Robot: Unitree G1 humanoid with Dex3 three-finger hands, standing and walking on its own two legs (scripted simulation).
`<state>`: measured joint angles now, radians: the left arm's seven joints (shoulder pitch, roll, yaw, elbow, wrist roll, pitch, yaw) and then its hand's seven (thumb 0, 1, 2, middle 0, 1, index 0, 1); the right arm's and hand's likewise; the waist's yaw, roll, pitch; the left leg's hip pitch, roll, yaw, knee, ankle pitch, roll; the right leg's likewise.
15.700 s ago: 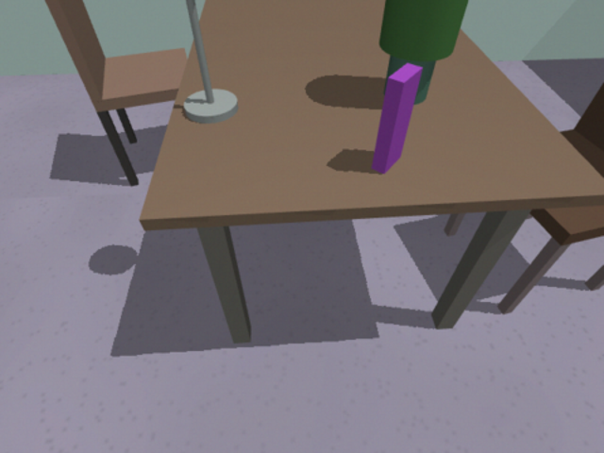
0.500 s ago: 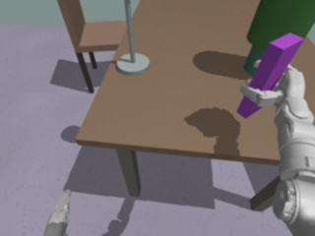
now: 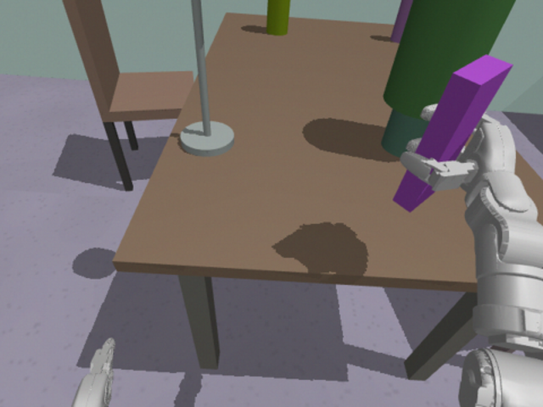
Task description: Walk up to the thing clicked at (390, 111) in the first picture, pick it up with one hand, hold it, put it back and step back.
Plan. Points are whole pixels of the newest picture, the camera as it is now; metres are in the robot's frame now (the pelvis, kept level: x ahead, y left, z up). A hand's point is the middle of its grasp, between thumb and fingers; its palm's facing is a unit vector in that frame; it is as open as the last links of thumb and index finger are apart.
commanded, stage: lift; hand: right
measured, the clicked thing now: (443, 143) +0.40 -0.19 +0.25
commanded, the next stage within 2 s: hold in 0.64 s
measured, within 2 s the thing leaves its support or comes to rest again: neither
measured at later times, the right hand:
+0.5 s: hand (451, 152) +0.35 -0.18 +0.27, palm faces +0.18 +0.98 +0.00, open 9.6 cm
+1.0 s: hand (464, 151) +0.33 -0.17 +0.28, palm faces +0.16 +0.99 +0.00, open 9.6 cm
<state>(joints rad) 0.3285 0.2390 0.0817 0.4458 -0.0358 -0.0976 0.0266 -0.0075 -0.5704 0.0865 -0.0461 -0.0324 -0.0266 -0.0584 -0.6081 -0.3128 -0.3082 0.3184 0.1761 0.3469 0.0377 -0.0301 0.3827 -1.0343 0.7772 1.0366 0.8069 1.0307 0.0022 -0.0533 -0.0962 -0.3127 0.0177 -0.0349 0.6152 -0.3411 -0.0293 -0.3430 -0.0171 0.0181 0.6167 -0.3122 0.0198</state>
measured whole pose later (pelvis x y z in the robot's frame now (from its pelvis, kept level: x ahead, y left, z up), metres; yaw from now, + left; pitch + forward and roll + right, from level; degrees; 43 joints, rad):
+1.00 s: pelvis -0.01 +0.00 +0.01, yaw -2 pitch -2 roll +0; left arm 0.29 0.25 0.06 0.55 -0.04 -0.18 0.03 -0.01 -0.59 0.09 -0.04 -0.02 -0.01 -0.05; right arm -0.51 -0.28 -0.32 -0.12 0.22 0.76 0.01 -0.03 0.38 -1.05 0.77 1.04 0.80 1.03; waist -0.01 -0.08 -0.09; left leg -0.21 0.03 -0.01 0.56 -0.31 -0.03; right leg -0.24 -0.01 0.04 0.56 -0.27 0.02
